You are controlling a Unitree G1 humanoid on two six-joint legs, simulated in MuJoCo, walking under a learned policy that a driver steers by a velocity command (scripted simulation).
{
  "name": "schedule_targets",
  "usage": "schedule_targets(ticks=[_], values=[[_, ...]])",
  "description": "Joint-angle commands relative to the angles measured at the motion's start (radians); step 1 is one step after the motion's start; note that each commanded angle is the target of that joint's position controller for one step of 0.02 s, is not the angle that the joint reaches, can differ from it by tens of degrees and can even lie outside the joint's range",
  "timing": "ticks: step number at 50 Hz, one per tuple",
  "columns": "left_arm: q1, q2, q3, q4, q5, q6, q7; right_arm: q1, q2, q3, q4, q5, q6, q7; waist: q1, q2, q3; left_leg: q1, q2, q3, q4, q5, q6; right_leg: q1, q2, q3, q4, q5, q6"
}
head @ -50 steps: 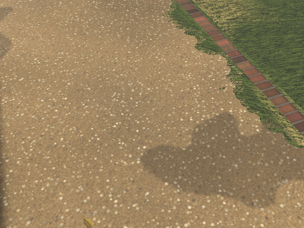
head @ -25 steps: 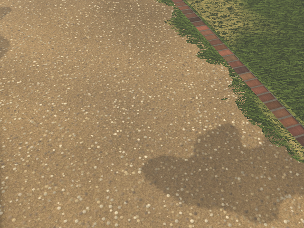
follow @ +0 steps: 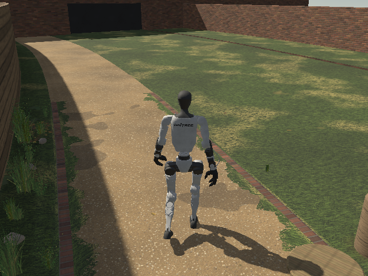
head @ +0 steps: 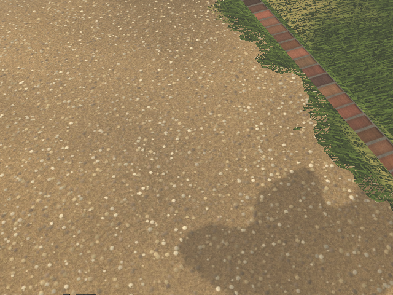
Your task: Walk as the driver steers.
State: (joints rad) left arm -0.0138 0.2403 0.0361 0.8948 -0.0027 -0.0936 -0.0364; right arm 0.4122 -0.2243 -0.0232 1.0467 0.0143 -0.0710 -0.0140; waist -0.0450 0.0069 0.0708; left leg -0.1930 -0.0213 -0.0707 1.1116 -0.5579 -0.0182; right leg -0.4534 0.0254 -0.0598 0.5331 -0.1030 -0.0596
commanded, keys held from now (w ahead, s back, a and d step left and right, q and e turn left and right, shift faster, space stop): q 0.60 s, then w+q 0.32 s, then w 0.08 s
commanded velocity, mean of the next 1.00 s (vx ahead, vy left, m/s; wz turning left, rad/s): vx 0.15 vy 0.00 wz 0.46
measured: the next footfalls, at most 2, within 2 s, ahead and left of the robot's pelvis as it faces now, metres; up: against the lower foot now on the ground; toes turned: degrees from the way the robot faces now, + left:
left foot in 0.42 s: +0.12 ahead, +0.14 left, +0.00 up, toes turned +15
right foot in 0.90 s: +0.27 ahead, -0.05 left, +0.00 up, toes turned +31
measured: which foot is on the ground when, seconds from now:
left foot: up 0.00-0.40, down 0.42-0.90, up 0.92-1.00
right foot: down 0.00-0.42, up 0.44-0.88, down 0.90-1.00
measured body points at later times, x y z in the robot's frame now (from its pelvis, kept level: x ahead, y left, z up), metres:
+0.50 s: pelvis +0.09 +0.04 +0.01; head +0.12 +0.08 +0.46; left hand +0.16 +0.35 -0.13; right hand +0.27 -0.21 -0.09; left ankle +0.09 +0.13 -0.72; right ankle +0.09 -0.09 -0.68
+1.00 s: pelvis +0.19 +0.04 +0.02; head +0.21 +0.04 +0.47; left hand +0.14 +0.35 -0.09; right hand +0.44 -0.13 -0.09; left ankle +0.10 +0.14 -0.67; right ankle +0.23 -0.07 -0.72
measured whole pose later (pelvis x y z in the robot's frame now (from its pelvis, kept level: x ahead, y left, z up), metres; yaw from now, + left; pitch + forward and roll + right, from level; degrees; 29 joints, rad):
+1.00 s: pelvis +0.19 +0.04 +0.02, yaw +30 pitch +2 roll +0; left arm 0.19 0.29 0.08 0.91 -0.01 -0.10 -0.01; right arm 0.25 -0.29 -0.07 0.72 0.02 -0.03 -0.02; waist 0.01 0.04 -0.03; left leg -0.44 -0.06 -0.12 0.96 -0.45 0.04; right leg -0.22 0.02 0.01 0.44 -0.26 -0.02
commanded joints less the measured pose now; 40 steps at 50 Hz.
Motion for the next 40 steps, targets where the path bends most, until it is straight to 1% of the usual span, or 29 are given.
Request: schedule_targets(ticks=[1, 2, 3, 4, 5, 6, 8, 10, 12, 15, 17, 18, 19, 20, 21, 22, 23, 24, 25, 26, 27, 28, 30, 31, 33, 34, 35, 37, 40], values=[[0.093, 0.079, 0.012, 0.004, -0.001, -0.007, 0.004, 0.037, -0.101, -0.032, -0.044, 0.011, -0.006, -0.021, 0.049, -0.018, -0.176, -0.307, 0.083, -0.020, 0.158, 0.060, -0.010, 0.365, -0.311, 0.266, -0.204, 0.583, -0.211], [0.080, 0.073, 0.009, 0.017, 0.016, -0.014, 0.003, 0.057, -0.085, -0.036, -0.045, 0.007, 0.012, -0.027, 0.019, -0.040, -0.160, -0.213, 0.107, -0.026, 0.113, 0.092, -0.007, 0.258, -0.286, 0.202, -0.236, 0.570, -0.191], [0.070, 0.062, 0.005, 0.028, 0.030, -0.018, 0.002, 0.075, -0.059, -0.037, -0.042, 0.006, 0.031, -0.031, -0.001, -0.054, -0.156, -0.151, 0.110, -0.023, 0.071, 0.112, -0.006, 0.188, -0.273, 0.163, -0.261, 0.546, -0.192], [0.057, 0.068, 0.004, 0.034, 0.038, -0.022, 0.004, 0.078, -0.041, -0.036, -0.050, 0.006, 0.047, -0.036, -0.018, -0.070, -0.142, -0.120, 0.108, -0.012, 0.022, 0.122, -0.010, 0.130, -0.265, 0.122, -0.280, 0.540, -0.198], [0.046, 0.095, 0.011, 0.034, 0.042, -0.021, 0.012, 0.053, -0.047, -0.040, -0.074, 0.003, 0.058, -0.042, -0.024, -0.090, -0.128, -0.131, 0.104, 0.001, -0.026, 0.133, -0.015, 0.108, -0.266, 0.101, -0.295, 0.519, -0.207], [0.044, 0.124, 0.018, 0.035, 0.042, -0.015, 0.023, 0.018, -0.060, -0.045, -0.099, 0.000, 0.068, -0.046, -0.023, -0.100, -0.125, -0.158, 0.105, 0.009, -0.067, 0.147, -0.020, 0.112, -0.276, 0.094, -0.305, 0.480, -0.215], [0.057, 0.165, 0.032, 0.031, 0.029, 0.004, 0.048, -0.049, -0.087, -0.053, -0.143, -0.006, 0.083, -0.044, -0.005, -0.091, -0.132, -0.205, 0.123, 0.016, -0.128, 0.215, -0.023, 0.144, -0.299, 0.094, -0.332, 0.308, -0.220], [0.065, 0.178, 0.038, 0.027, 0.018, 0.024, 0.069, -0.112, -0.101, -0.060, -0.179, -0.003, 0.093, -0.037, 0.014, -0.088, -0.119, -0.235, 0.135, 0.026, -0.178, 0.265, -0.021, 0.162, -0.310, 0.091, -0.364, 0.113, -0.214], [0.074, 0.186, 0.043, 0.023, 0.013, 0.041, 0.084, -0.162, -0.109, -0.065, -0.209, -0.001, 0.097, -0.029, 0.027, -0.085, -0.103, -0.255, 0.134, 0.042, -0.224, 0.273, -0.019, 0.189, -0.318, 0.081, -0.372, 0.028, -0.205], [0.100, 0.201, 0.051, 0.017, 0.004, 0.066, 0.094, -0.217, -0.111, -0.070, -0.244, 0.001, 0.097, -0.015, 0.048, -0.070, -0.098, -0.267, 0.120, 0.075, -0.302, 0.241, -0.015, 0.267, -0.335, 0.063, -0.340, 0.019, -0.192], [0.113, 0.212, 0.056, 0.013, -0.002, 0.082, 0.094, -0.240, -0.108, -0.072, -0.266, 0.004, 0.095, -0.004, 0.054, -0.073, -0.104, -0.254, 0.103, 0.100, -0.367, 0.208, -0.006, 0.322, -0.349, 0.052, -0.291, 0.072, -0.179], [0.111, 0.218, 0.058, 0.008, -0.006, 0.089, 0.095, -0.239, -0.106, -0.073, -0.274, 0.005, 0.094, 0.003, 0.047, -0.080, -0.109, -0.234, 0.092, 0.115, -0.419, 0.212, 0.003, 0.343, -0.353, 0.043, -0.257, 0.111, -0.165], [0.101, 0.221, 0.060, 0.003, -0.014, 0.096, 0.095, -0.223, -0.104, -0.075, -0.275, 0.005, 0.091, 0.010, 0.029, -0.084, -0.117, -0.191, 0.076, 0.137, -0.502, 0.257, 0.018, 0.351, -0.346, 0.024, -0.210, 0.143, -0.141], [0.106, 0.215, 0.060, 0.003, -0.022, 0.103, 0.096, -0.198, -0.111, -0.080, -0.272, 0.003, 0.089, 0.016, 0.012, -0.083, -0.127, -0.126, 0.053, 0.154, -0.604, 0.341, 0.041, 0.341, -0.325, -0.005, -0.147, 0.139, -0.102], [0.163, 0.188, 0.057, 0.019, -0.021, 0.106, 0.092, -0.166, -0.156, -0.096, -0.270, -0.003, 0.088, 0.013, 0.009, -0.033, -0.136, -0.034, 0.054, 0.104, -0.708, 0.480, 0.079, 0.298, -0.275, -0.048, -0.037, 0.074, -0.033], [0.158, 0.135, 0.043, -0.005, 0.011, 0.103, 0.081, -0.130, -0.268, -0.127, -0.279, -0.008, 0.088, -0.003, 0.026, 0.186, -0.150, 0.116, 0.236, -0.159, -0.750, 0.834, 0.157, 0.093, -0.169, -0.140, 0.239, -0.152, 0.057], [0.053, 0.109, 0.036, -0.072, 0.027, 0.094, 0.082, -0.118, -0.335, -0.134, -0.297, -0.036, 0.078, -0.003, 0.010, 0.343, -0.148, 0.187, 0.417, -0.448, -0.762, 1.054, 0.361, -0.181, -0.002, -0.072, 0.459, -0.563, 0.116], [0.025, 0.154, 0.047, -0.073, 0.022, 0.089, 0.075, -0.105, -0.275, -0.119, -0.303, -0.042, 0.058, 0.004, -0.009, 0.170, -0.211, 0.211, 0.391, -0.399, -0.755, 1.075, 0.388, -0.202, -0.018, 0.075, 0.618, -0.575, 0.109], [0.045, 0.164, 0.053, -0.065, -0.004, 0.086, 0.070, -0.151, -0.261, -0.116, -0.312, -0.034, 0.042, 0.002, 0.024, 0.138, -0.205, 0.210, 0.337, -0.301, -0.744, 1.056, 0.335, -0.223, -0.034, 0.106, 0.650, -0.486, 0.096], [0.069, 0.165, 0.057, -0.043, -0.008, 0.087, 0.076, -0.209, -0.249, -0.116, -0.329, -0.015, 0.037, -0.002, 0.049, 0.081, -0.197, 0.200, 0.287, -0.244, -0.735, 0.987, 0.279, -0.232, -0.050, 0.119, 0.629, -0.411, 0.094], [0.061, 0.182, 0.063, -0.040, 0.000, 0.089, 0.083, -0.242, -0.225, -0.108, -0.339, 0.004, 0.040, -0.007, 0.054, 0.074, -0.186, 0.186, 0.276, -0.228, -0.737, 0.958, 0.254, -0.234, -0.063, 0.128, 0.600, -0.359, 0.099], [0.059, 0.176, 0.064, -0.039, 0.004, 0.089, 0.082, -0.244, -0.214, -0.102, -0.343, 0.003, 0.046, -0.012, 0.061, 0.081, -0.192, 0.146, 0.256, -0.209, -0.740, 0.976, 0.252, -0.186, -0.053, 0.121, 0.603, -0.323, 0.106], [0.066, 0.154, 0.061, -0.041, -0.003, 0.088, 0.080, -0.225, -0.219, -0.103, -0.346, -0.004, 0.052, -0.017, 0.062, 0.093, -0.201, 0.147, 0.239, -0.205, -0.746, 0.959, 0.256, -0.162, -0.033, 0.120, 0.547, -0.275, 0.116], [0.064, 0.147, 0.059, -0.042, -0.007, 0.086, 0.077, -0.206, -0.217, -0.104, -0.343, 0.002, 0.054, -0.020, 0.055, 0.094, -0.209, 0.161, 0.228, -0.214, -0.765, 0.831, 0.254, -0.163, -0.033, 0.119, 0.477, -0.248, 0.118], [0.014, 0.136, 0.056, -0.054, -0.009, 0.078, 0.067, -0.185, -0.221, -0.105, -0.341, 0.013, 0.055, -0.027, 0.027, 0.111, -0.181, 0.151, 0.212, -0.264, -0.825, 0.442, 0.252, -0.158, -0.032, 0.123, 0.332, -0.201, 0.121], [-0.012, 0.135, 0.055, -0.062, -0.010, 0.072, 0.061, -0.185, -0.226, -0.105, -0.342, 0.012, 0.054, -0.029, 0.016, 0.128, -0.154, 0.127, 0.207, -0.292, -0.858, 0.267, 0.252, -0.148, -0.031, 0.127, 0.269, -0.184, 0.121], [-0.030, 0.137, 0.055, -0.069, -0.012, 0.064, 0.055, -0.190, -0.235, -0.106, -0.345, 0.008, 0.052, -0.030, 0.011, 0.146, -0.126, 0.100, 0.205, -0.314, -0.881, 0.179, 0.251, -0.134, -0.027, 0.129, 0.210, -0.175, 0.118], [-0.042, 0.145, 0.056, -0.076, -0.013, 0.042, 0.043, -0.190, -0.247, -0.109, -0.347, -0.001, 0.046, -0.027, 0.002, 0.154, -0.103, 0.067, 0.203, -0.340, -0.890, 0.138, 0.251, -0.090, -0.021, 0.130, 0.125, -0.175, 0.111], [-0.019, 0.155, 0.059, -0.076, -0.020, 0.008, 0.028, -0.191, -0.245, -0.106, -0.354, 0.000, 0.042, -0.017, 0.005, 0.152, -0.106, 0.019, 0.191, -0.374, -0.870, 0.118, 0.246, 0.015, -0.006, 0.121, 0.038, -0.188, 0.089]])
Over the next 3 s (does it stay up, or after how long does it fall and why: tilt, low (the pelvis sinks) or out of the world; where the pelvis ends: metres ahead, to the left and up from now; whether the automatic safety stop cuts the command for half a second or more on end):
stays up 1.16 0.35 0.02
